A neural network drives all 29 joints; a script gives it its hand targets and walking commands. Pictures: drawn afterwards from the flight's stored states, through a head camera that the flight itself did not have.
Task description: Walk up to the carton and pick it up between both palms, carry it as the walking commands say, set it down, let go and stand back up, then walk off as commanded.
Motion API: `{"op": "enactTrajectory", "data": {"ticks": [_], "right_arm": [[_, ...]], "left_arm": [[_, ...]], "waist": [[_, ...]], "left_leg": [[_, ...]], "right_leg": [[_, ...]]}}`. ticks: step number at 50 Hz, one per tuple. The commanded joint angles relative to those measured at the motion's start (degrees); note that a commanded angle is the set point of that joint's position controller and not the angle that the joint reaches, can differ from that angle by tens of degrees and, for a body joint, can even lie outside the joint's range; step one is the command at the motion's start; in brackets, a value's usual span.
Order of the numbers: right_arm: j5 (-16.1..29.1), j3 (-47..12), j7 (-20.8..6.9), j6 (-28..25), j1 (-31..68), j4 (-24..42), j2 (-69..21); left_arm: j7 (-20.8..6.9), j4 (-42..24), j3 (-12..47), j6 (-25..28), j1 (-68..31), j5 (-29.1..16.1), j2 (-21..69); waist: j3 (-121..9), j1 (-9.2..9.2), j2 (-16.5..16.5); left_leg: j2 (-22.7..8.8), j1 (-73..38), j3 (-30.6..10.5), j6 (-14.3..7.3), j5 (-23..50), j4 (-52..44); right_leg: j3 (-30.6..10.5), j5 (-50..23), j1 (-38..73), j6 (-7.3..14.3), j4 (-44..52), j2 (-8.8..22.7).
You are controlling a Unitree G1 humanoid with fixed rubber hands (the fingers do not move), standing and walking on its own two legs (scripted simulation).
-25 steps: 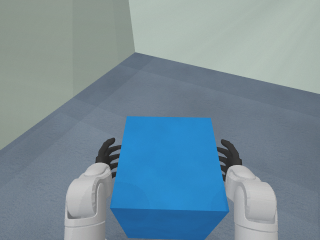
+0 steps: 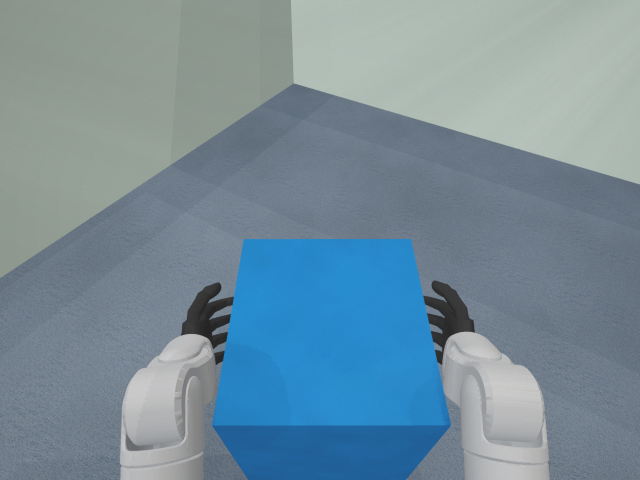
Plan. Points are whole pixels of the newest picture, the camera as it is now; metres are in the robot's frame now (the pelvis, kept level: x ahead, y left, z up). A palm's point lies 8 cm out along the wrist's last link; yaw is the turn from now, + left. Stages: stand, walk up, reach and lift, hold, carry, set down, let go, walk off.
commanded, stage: carry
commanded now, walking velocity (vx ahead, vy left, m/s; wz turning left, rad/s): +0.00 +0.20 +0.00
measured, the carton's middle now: (327, 367) +0.28 +0.00 +0.01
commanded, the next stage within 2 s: none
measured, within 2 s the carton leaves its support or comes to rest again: neither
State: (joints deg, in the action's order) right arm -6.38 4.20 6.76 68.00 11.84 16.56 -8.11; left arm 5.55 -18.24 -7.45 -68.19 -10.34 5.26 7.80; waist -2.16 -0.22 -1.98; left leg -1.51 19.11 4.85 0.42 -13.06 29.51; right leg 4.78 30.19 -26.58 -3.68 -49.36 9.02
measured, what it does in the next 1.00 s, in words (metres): steps to the left: right foot, then left foot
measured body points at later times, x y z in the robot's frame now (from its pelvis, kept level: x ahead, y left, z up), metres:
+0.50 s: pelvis -0.07 +0.12 +0.00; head -0.07 +0.13 +0.45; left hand +0.21 +0.27 +0.07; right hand +0.22 -0.02 +0.08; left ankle -0.05 +0.24 -0.73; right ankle -0.06 -0.02 -0.69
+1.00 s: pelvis -0.15 +0.24 +0.00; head -0.14 +0.25 +0.45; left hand +0.14 +0.40 +0.07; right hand +0.14 +0.10 +0.08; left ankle -0.13 +0.37 -0.73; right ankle -0.11 +0.09 -0.70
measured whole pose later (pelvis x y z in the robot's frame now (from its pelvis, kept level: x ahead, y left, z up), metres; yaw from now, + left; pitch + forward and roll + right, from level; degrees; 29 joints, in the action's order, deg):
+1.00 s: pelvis -0.15 +0.24 +0.00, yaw +1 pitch +3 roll +1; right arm -6.5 4.5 6.6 67.7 11.9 15.3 -8.1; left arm 5.2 -16.7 -7.6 -68.2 -10.8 5.8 7.9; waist -3.7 -0.8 -2.0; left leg -1.5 18.6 4.5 0.4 -12.6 28.8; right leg 4.1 26.7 -28.6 -3.5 -47.0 9.3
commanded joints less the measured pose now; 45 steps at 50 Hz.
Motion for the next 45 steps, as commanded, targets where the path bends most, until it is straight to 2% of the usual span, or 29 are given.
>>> {"op": "enactTrajectory", "data": {"ticks": [1,4,5,6,7,8,9,10,12,15,17,18,19,20,21,22,24,26,28,30,31,32,33,34,35,37,41,43,45], "right_arm": [[22.2,-38.2,-15.5,-0.8,23.2,3.8,-56.1],[20.7,-37.5,-14.5,-0.3,21.4,2.7,-54.7],[20.2,-37.5,-14.2,-0.2,21.1,2.1,-54.5],[19.7,-37.5,-14.1,-0.1,20.8,1.2,-54.5],[20.3,-38.5,-14.4,0.5,21.9,2.3,-53.8],[21.1,-39.7,-14.5,0.0,25.5,3.2,-55.1],[22.3,-41.0,-14.6,-0.4,28.4,4.8,-55.5],[23.4,-41.3,-14.7,-0.6,29.7,5.8,-56.0],[24.4,-41.9,-14.8,-0.3,29.6,5.9,-56.2],[24.6,-40.8,-14.9,0.6,25.2,2.8,-55.4],[24.5,-40.5,-15.4,0.9,23.7,1.6,-55.0],[24.6,-40.5,-15.6,1.1,24.1,1.5,-54.7],[24.5,-40.3,-15.9,1.3,24.0,1.1,-54.5],[24.0,-39.2,-16.4,1.0,22.9,0.6,-53.5],[23.8,-38.9,-16.5,0.4,24.0,0.0,-54.5],[23.8,-38.9,-16.5,0.3,23.9,0.6,-55.6],[23.5,-38.9,-16.6,-0.4,25.2,2.5,-56.9],[22.5,-37.8,-16.0,-0.4,24.9,2.3,-56.3],[21.7,-37.5,-15.2,-0.1,23.3,1.9,-55.4],[20.6,-37.4,-14.5,0.2,22.1,0.9,-54.7],[20.2,-37.5,-14.3,0.1,22.3,0.4,-54.8],[20.4,-38.1,-14.4,0.4,21.6,0.3,-54.9],[21.1,-39.5,-14.6,0.3,24.3,2.2,-55.2],[22.1,-40.7,-14.7,-0.2,27.6,3.3,-56.3],[23.3,-41.4,-14.9,-0.6,29.5,4.8,-56.9],[24.6,-42.2,-14.9,-0.5,30.0,5.9,-57.4],[24.6,-41.6,-14.8,0.4,24.9,3.2,-56.0],[24.5,-41.3,-15.1,0.7,23.6,2.4,-55.7],[24.6,-41.1,-15.6,0.9,24.0,2.3,-55.1]], "left_arm": [[-15.2,-5.3,44.2,0.0,-31.1,-25.9,55.3],[-15.7,-3.5,42.6,-0.7,-28.3,-25.7,53.9],[-16.1,-2.6,42.1,-0.9,-27.8,-25.6,53.8],[-16.5,-0.6,41.3,-1.1,-25.9,-25.2,53.5],[-16.6,3.1,40.1,-0.7,-22.0,-23.6,54.3],[-16.6,0.1,41.0,-0.2,-27.3,-24.8,55.0],[-16.7,-0.3,41.2,0.0,-29.1,-25.2,55.4],[-16.7,-0.5,40.9,0.0,-29.1,-25.2,55.7],[-16.1,-0.4,40.5,-0.1,-27.8,-24.5,55.8],[-15.2,0.2,39.8,-0.6,-24.0,-22.2,53.7],[-14.7,0.3,39.5,-0.7,-23.0,-21.2,53.2],[-14.6,0.4,39.5,-0.8,-22.9,-20.9,52.9],[-14.5,1.0,39.4,-0.9,-22.3,-20.4,52.7],[-14.8,1.0,39.3,-0.9,-22.4,-20.6,53.1],[-15.0,0.4,40.8,-0.9,-26.5,-21.8,53.9],[-15.2,0.2,41.5,-0.7,-27.9,-22.6,54.8],[-15.2,-2.2,43.5,-0.1,-31.5,-24.9,56.4],[-15.1,-3.2,43.8,-0.2,-32.4,-25.8,55.7],[-15.2,-2.6,42.9,-0.7,-30.2,-25.5,54.6],[-15.6,-1.1,42.1,-1.1,-28.0,-25.2,54.4],[-16.0,-0.3,41.6,-1.2,-27.6,-25.1,54.6],[-16.2,3.1,40.6,-1.0,-24.5,-23.9,54.2],[-16.5,2.4,40.5,-0.4,-25.1,-24.1,55.8],[-16.5,0.4,41.0,0.0,-29.1,-24.9,56.5],[-16.5,-0.1,40.8,0.1,-29.4,-24.9,56.6],[-16.2,-0.4,40.3,0.2,-28.1,-24.5,56.8],[-15.3,0.1,39.3,-0.4,-23.5,-22.1,54.1],[-14.9,0.3,39.2,-0.4,-22.6,-21.3,53.7],[-14.7,0.2,39.4,-0.5,-22.4,-20.8,53.2]], "waist": [[-17.2,-0.33,15.2],[-18.9,0.57,11.4],[-17.7,0.93,7.2],[-15.8,1.16,-4.5],[-14.5,1.18,-20.1],[-13.4,1.15,-14.2],[-12.4,1.14,-9.0],[-11.4,0.94,-7.5],[-11.9,0.74,-10.5],[-15.4,1.02,-11.6],[-16.4,0.59,-11.3],[-17.3,0.60,-9.2],[-17.5,0.38,-3.2],[-16.5,-0.37,12.0],[-16.5,-1.25,19.8],[-15.5,-1.39,18.5],[-14.6,-0.76,14.0],[-15.7,-0.39,13.2],[-18.1,-0.32,12.7],[-19.0,0.76,9.6],[-17.7,0.93,3.8],[-14.7,0.51,-14.2],[-14.0,1.01,-17.7],[-13.2,1.10,-9.7],[-12.6,1.18,-5.2],[-11.9,0.83,-8.6],[-16.2,1.13,-11.8],[-16.9,0.58,-12.8],[-18.8,0.59,-8.8]], "left_leg": [[-10.0,-11.8,-4.9,-9.7,32.3,-2.8],[-8.9,-8.9,-4.7,-8.7,22.8,0.6],[-7.8,-3.7,-4.3,-6.4,15.1,2.8],[-5.0,8.8,-3.8,-2.9,3.2,8.7],[-0.2,12.6,-2.0,0.1,-17.4,22.4],[-1.6,10.2,-7.8,0.0,-15.9,30.2],[-2.2,9.2,-8.7,0.4,-12.8,32.2],[-2.7,9.2,-7.8,0.9,-9.5,29.7],[-1.8,7.6,-4.0,1.7,-8.5,19.7],[0.9,3.1,0.4,1.7,-12.0,6.0],[2.4,-2.3,3.2,1.3,-5.2,-5.7],[1.2,-6.6,2.7,1.0,-2.0,-10.3],[-3.1,-11.9,-1.4,0.6,1.4,-13.0],[-13.0,-14.1,-13.2,-2.9,13.5,-13.1],[-14.7,-10.1,-13.6,-8.0,20.3,-10.3],[-14.2,-8.2,-12.8,-10.3,23.4,-8.9],[-11.7,-7.1,-7.2,-10.1,21.9,-7.3],[-9.6,-8.3,-5.4,-10.1,21.8,-5.3],[-10.4,-9.5,-6.8,-11.2,22.2,-3.5],[-9.8,-7.0,-6.2,-8.6,18.0,-0.6],[-8.4,0.1,-5.9,-5.6,12.3,3.2],[-2.3,14.8,-2.5,-0.6,-6.1,11.8],[-1.2,12.7,-4.5,0.3,-16.6,24.0],[-1.4,10.6,-7.9,0.5,-13.7,29.0],[-1.6,10.0,-8.1,0.8,-10.3,30.0],[-1.9,9.9,-5.8,1.6,-6.8,22.4],[1.2,4.4,0.0,2.0,-12.2,7.7],[2.3,0.0,2.3,1.4,-5.6,-3.9],[-0.2,-9.3,0.9,0.8,0.6,-11.9]], "right_leg": [[1.9,-0.8,-1.6,1.7,-2.0,-3.6],[3.8,-9.9,7.6,3.4,17.4,-4.0],[0.5,-16.3,13.6,3.9,27.4,-0.4],[-14.2,-19.4,21.5,6.3,32.8,11.4],[-29.9,-28.1,17.6,14.9,35.6,24.1],[-26.4,-28.3,13.6,15.6,35.2,22.7],[-20.0,-23.5,10.6,13.9,34.7,20.1],[-13.9,-19.7,9.3,11.4,34.4,17.0],[-6.7,-25.3,11.3,8.5,31.5,12.2],[-5.2,-35.2,17.2,8.7,27.7,11.1],[-3.7,-31.8,17.1,6.5,23.7,8.8],[-2.2,-28.9,14.9,4.8,20.8,7.3],[0.5,-24.5,9.8,2.6,15.2,5.3],[6.3,-9.3,-0.8,-0.5,8.3,-1.0],[4.6,3.8,-1.3,-0.3,-1.5,-2.9],[1.2,5.8,-3.0,0.6,-8.9,-4.3],[0.5,0.6,-4.6,1.0,-11.2,-4.1],[2.2,-2.7,-3.1,1.5,-4.0,-4.2],[3.0,-2.3,1.1,2.6,4.7,-5.2],[3.0,-13.6,10.0,3.8,24.3,-3.6],[-3.9,-17.0,17.6,4.4,31.1,2.8],[-25.8,-27.1,22.4,10.2,34.3,20.0],[-28.4,-32.7,17.1,15.8,35.0,23.6],[-22.7,-30.2,14.2,14.5,33.9,20.6],[-17.0,-25.2,12.1,12.6,33.9,18.1],[-8.5,-25.6,12.9,8.9,32.1,12.6],[-5.4,-39.5,19.6,9.2,27.8,10.7],[-4.3,-36.8,19.7,7.4,24.9,9.3],[-1.9,-30.8,14.6,3.9,19.4,6.5]]}}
